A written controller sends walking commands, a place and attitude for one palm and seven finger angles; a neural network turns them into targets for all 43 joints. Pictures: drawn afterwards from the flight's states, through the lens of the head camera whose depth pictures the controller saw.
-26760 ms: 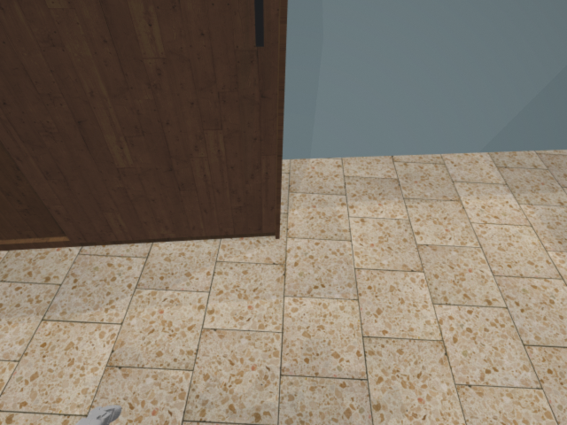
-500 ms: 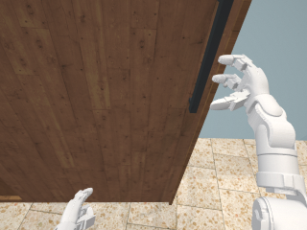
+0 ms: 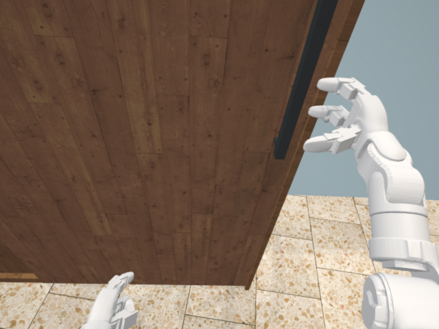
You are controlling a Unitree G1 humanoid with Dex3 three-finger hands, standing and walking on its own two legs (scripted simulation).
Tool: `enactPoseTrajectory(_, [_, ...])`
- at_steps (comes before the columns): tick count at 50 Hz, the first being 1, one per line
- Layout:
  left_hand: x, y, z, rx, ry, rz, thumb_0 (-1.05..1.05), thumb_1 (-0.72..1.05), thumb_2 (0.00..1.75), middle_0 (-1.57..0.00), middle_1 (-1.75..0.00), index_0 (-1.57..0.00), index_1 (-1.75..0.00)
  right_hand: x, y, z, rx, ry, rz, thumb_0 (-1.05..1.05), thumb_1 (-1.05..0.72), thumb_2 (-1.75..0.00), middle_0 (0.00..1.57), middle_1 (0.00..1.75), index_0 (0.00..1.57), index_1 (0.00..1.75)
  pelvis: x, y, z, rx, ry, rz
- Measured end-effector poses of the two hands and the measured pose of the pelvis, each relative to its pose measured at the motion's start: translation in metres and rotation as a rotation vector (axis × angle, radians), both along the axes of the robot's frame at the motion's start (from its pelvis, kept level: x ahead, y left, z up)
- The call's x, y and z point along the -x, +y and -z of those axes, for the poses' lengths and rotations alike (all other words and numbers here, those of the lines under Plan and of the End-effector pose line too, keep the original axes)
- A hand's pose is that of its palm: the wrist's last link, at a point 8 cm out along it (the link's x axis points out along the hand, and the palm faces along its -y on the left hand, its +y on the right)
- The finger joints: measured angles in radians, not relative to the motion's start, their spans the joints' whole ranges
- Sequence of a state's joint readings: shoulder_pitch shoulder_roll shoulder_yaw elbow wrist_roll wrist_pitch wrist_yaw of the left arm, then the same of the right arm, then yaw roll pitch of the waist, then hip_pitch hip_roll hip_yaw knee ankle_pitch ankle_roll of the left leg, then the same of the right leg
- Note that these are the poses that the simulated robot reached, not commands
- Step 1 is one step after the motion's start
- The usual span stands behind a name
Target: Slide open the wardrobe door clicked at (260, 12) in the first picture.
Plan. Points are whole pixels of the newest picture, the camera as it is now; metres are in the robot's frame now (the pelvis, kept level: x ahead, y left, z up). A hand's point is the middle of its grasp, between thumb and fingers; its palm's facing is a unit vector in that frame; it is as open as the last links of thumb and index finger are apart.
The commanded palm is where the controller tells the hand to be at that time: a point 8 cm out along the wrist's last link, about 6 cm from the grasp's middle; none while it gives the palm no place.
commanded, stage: move the hooked fingers beside the handle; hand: right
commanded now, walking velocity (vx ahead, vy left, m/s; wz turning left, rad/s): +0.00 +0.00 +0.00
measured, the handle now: (296, 86) +0.46 -0.09 +0.26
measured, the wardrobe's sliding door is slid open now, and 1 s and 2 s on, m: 0.00 0.00 0.00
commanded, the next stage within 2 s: none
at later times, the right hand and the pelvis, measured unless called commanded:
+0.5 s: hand (335, 114) +0.40 -0.15 +0.25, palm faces -0.02 +1.00 -0.04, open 14.0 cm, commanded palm +0.38 -0.20 +0.24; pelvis +0.00 +0.00 +0.00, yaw +0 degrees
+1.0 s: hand (327, 118) +0.41 -0.15 +0.23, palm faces -0.02 +1.00 -0.05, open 14.0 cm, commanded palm +0.38 -0.19 +0.24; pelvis +0.01 +0.00 +0.00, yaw +0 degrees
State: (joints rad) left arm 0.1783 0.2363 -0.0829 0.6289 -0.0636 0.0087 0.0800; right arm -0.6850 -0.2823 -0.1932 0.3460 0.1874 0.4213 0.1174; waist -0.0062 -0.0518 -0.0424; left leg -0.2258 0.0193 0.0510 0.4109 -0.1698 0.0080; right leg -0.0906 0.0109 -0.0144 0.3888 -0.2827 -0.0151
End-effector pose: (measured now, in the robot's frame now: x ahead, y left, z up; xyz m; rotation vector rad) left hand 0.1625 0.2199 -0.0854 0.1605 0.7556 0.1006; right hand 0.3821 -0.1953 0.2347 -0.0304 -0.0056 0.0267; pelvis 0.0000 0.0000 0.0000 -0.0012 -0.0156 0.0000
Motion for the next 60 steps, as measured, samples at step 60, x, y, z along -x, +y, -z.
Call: enactPoseTrajectory(60, [-0.008,0.007,0.001,-0.026,0.012,0.01,0.02,0.91,0.9,-0.2,-0.3,-0.2,-0.3,0.003,0.004,-0.004,0.006,-0.068,-0.032,-0.01,0.5,-0.3,0.3,1.2,0.3,1.2,-0.007,0.002,0.0,-0.004,-0.002,0.013])
